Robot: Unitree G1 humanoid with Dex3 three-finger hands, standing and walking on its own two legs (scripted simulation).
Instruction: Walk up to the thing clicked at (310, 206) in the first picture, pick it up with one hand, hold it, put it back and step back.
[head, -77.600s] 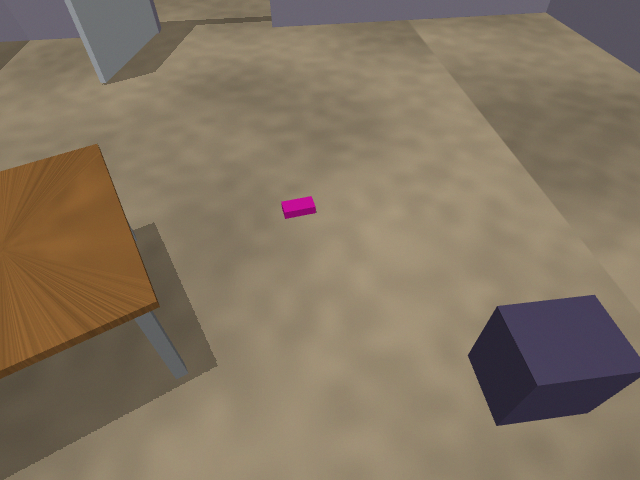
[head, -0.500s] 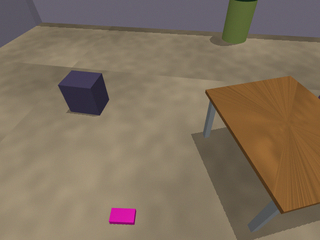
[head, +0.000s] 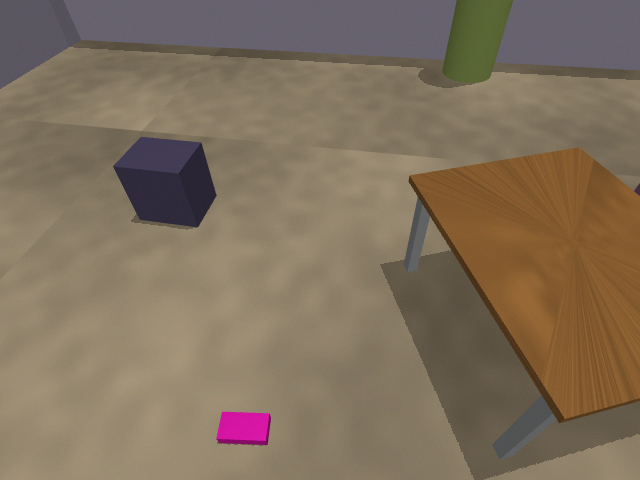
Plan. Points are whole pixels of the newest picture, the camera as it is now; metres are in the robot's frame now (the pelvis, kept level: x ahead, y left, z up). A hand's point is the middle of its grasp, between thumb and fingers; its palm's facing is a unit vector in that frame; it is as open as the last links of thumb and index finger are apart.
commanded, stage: stand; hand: left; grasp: from above
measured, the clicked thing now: (244, 428) +0.43 +0.27 -0.76
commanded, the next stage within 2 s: step back in 0.02 s
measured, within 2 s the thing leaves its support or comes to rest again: neither
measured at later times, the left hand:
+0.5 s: hand out of the picture +0.07 +0.33 -0.18, palm faces -0.03 -0.94 -0.33, open 7.4 cm
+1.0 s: hand out of the picture -0.08 +0.34 -0.15, palm faces -0.04 -0.92 -0.40, open 7.4 cm
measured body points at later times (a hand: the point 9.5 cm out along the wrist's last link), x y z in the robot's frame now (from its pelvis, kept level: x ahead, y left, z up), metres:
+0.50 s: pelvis -0.08 +0.08 -0.01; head +0.01 +0.11 +0.43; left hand +0.07 +0.38 -0.16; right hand -0.02 -0.24 -0.12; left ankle -0.07 +0.16 -0.75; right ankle -0.07 -0.08 -0.68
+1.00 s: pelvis -0.18 +0.08 -0.02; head -0.14 +0.07 +0.43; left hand -0.07 +0.38 -0.13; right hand -0.09 -0.24 -0.14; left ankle -0.19 +0.20 -0.68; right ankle -0.15 -0.03 -0.75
